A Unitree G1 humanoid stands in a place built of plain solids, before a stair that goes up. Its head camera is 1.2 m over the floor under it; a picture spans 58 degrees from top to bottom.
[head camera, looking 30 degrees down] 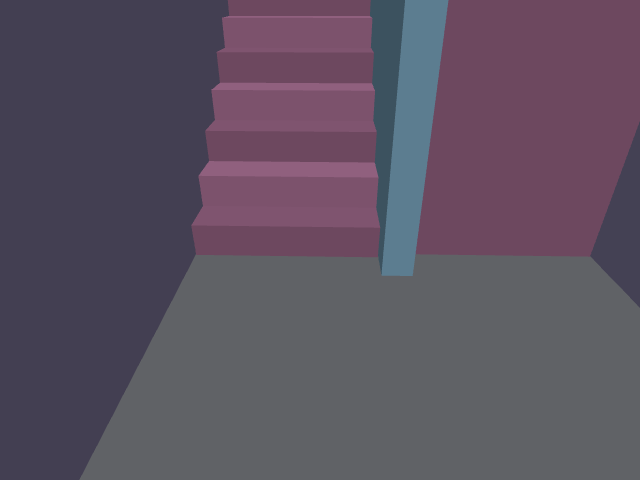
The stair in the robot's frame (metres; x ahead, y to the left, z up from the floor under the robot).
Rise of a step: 0.17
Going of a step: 0.23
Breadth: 0.95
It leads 1 degrees to the right of straight ahead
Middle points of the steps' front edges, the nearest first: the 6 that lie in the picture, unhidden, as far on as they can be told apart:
1.91 0.17 0.18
2.14 0.17 0.35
2.37 0.16 0.53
2.60 0.16 0.70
2.82 0.15 0.88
3.05 0.14 1.05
